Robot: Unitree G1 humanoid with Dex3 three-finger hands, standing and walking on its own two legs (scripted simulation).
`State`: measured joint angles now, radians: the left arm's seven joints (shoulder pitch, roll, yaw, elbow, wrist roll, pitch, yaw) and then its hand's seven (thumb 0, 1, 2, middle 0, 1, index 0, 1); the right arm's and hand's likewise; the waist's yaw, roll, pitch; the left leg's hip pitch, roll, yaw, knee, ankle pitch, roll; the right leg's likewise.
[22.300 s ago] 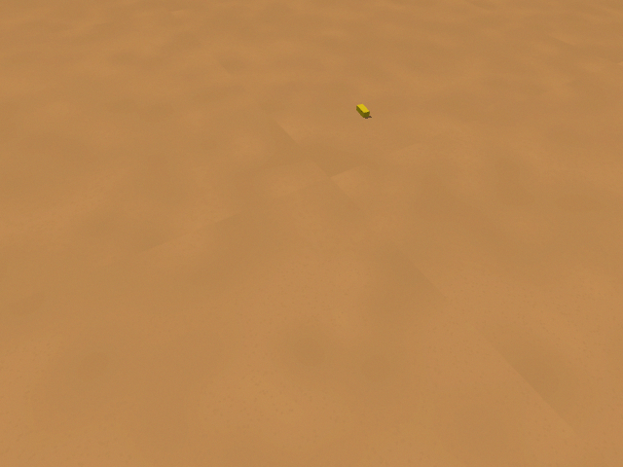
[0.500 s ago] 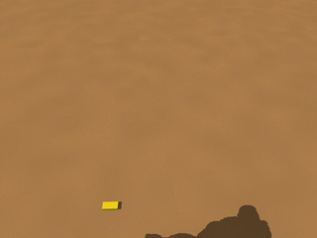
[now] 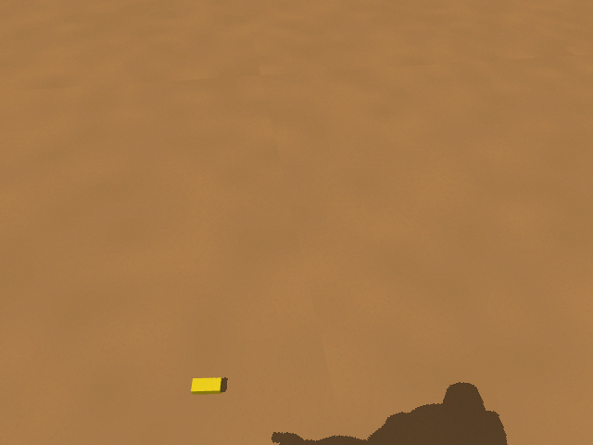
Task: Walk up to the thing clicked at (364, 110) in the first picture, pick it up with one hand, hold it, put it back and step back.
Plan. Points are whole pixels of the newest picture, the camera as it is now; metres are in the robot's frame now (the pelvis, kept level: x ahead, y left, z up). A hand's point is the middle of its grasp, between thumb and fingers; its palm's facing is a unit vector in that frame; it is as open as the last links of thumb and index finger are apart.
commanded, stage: stand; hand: left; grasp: from above
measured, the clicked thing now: (207, 386) +0.43 +0.29 -0.76
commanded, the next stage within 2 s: rise first in 0.42 s
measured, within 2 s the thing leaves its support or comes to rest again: neither
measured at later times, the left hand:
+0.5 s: hand out of the picture +0.06 +0.25 -0.16, palm faces -0.03 -0.94 -0.34, open 7.4 cm
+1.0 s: hand out of the picture +0.15 +0.26 -0.20, palm faces -0.10 -0.91 -0.39, open 12.5 cm
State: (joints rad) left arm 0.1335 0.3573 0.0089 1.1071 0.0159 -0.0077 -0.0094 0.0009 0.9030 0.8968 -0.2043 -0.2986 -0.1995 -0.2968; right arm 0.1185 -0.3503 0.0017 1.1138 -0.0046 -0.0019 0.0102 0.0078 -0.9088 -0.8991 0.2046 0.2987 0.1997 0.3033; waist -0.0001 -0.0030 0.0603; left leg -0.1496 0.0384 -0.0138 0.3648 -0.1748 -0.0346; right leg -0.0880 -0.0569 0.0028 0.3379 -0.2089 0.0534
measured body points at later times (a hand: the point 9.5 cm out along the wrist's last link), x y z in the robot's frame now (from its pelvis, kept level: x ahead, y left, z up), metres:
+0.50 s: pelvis +0.00 +0.00 +0.00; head +0.01 +0.00 +0.45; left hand +0.06 +0.30 -0.13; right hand +0.08 -0.30 -0.13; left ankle +0.02 +0.14 -0.75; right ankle -0.01 -0.15 -0.75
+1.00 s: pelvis -0.01 +0.00 -0.05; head +0.07 +0.01 +0.39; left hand +0.15 +0.31 -0.18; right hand +0.11 -0.26 -0.16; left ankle +0.02 +0.14 -0.75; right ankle -0.01 -0.15 -0.75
